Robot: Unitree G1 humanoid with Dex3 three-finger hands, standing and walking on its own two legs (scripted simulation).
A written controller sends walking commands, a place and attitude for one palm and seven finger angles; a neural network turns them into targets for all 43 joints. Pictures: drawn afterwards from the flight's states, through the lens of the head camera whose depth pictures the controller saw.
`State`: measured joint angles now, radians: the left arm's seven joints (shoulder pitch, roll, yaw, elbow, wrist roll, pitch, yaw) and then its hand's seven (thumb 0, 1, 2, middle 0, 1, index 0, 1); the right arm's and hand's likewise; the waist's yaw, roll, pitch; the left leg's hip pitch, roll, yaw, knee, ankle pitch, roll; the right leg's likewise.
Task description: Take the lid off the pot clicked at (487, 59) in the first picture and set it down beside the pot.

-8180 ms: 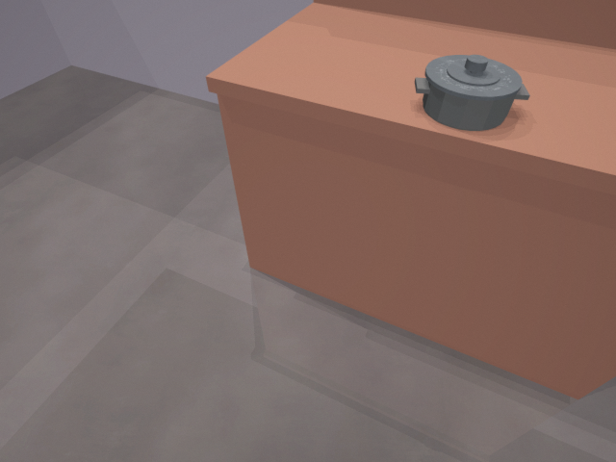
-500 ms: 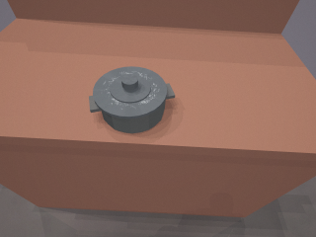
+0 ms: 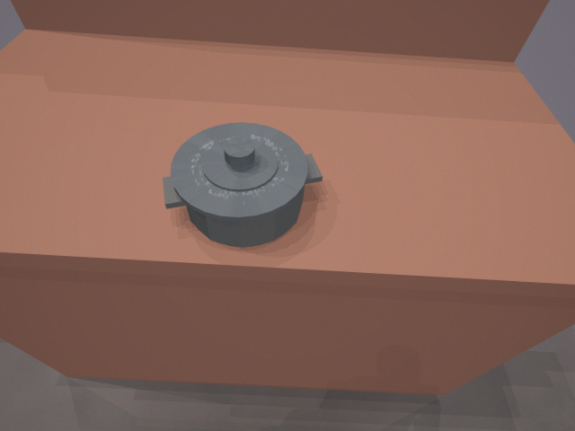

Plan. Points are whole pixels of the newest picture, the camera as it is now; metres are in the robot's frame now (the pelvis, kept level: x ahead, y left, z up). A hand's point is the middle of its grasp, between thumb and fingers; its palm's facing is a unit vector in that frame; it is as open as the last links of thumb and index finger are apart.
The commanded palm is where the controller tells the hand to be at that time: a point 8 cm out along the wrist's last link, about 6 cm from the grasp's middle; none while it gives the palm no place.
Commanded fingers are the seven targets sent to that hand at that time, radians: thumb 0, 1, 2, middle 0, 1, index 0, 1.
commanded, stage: look again from close up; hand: left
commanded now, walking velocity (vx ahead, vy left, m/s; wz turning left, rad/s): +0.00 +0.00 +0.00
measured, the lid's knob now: (239, 152) +0.43 +0.10 +0.15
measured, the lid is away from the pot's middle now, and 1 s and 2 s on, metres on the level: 0.00 0.00 0.00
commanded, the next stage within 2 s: lift the closed hand beside the body in 0.46 s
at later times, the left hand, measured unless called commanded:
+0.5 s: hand out of the picture -0.01 +0.17 -0.18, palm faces +0.02 -0.99 -0.16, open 7.4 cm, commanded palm none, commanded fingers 0.00 0.90 0.90 -0.20 -0.30 -0.20 -0.30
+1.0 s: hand out of the picture +0.10 +0.20 +0.01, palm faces +0.23 -0.94 -0.26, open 4.1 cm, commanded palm +0.05 +0.25 +0.05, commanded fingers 0.00 0.90 0.90 -1.21 -1.40 -1.21 -1.40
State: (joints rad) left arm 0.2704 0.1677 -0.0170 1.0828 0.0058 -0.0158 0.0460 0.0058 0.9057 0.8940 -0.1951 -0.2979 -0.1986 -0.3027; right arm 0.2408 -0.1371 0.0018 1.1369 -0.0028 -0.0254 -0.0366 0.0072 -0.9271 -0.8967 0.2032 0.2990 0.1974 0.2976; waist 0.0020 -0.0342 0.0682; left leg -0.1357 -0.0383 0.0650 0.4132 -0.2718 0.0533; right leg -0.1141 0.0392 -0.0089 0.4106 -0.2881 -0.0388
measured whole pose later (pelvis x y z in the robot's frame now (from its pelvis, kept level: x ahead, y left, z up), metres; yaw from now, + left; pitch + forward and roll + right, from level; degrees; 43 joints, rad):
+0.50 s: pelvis +0.00 +0.01 +0.00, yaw +0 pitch -1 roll +0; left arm 0.29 0.15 -0.02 1.10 0.01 -0.01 0.05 0.01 0.91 0.89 -0.19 -0.30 -0.20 -0.30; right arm 0.27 -0.12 0.00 1.16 0.00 -0.03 -0.04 0.01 -0.92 -0.90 0.20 0.30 0.20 0.30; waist 0.00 -0.04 0.07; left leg -0.13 -0.05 0.06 0.40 -0.26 0.07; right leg -0.10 0.03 -0.01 0.40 -0.28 -0.02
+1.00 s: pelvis -0.04 +0.00 +0.00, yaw +2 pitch -3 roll -1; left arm 0.62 0.23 0.06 -0.12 -0.03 -0.08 0.04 0.01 0.90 0.89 -0.79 -0.95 -0.80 -0.95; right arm 0.11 -0.23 -0.01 0.50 0.02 -0.13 -0.02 0.01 -0.91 -0.90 0.20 0.30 0.20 0.30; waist 0.04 0.02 -0.02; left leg -0.18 -0.04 0.03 0.46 -0.23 0.05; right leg -0.13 0.04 -0.06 0.43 -0.25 -0.04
